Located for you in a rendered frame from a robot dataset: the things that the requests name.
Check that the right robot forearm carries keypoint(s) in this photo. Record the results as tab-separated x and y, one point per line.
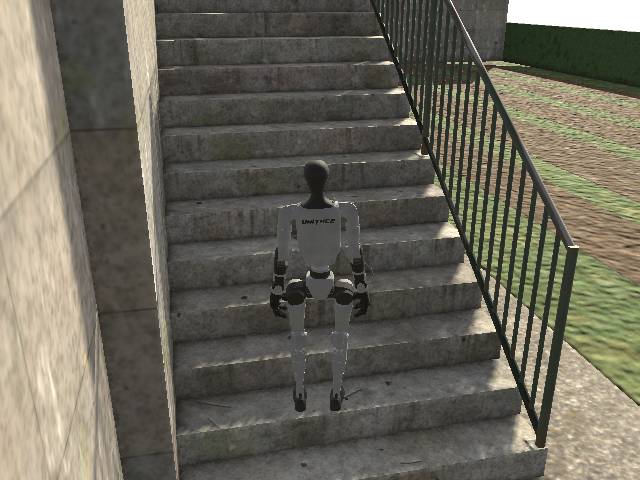
358	271

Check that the left robot forearm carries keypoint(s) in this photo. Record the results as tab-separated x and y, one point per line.
279	275

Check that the robot left thigh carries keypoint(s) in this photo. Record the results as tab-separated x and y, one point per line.
296	295

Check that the robot right hand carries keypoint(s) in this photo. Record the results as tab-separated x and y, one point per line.
363	304

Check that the right robot shin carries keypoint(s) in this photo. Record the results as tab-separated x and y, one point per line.
338	365

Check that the right robot upper arm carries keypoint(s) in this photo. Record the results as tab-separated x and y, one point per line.
349	211

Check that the robot left hand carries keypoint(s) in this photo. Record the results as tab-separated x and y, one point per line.
275	304

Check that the left robot upper arm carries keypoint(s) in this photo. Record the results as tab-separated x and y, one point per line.
286	214

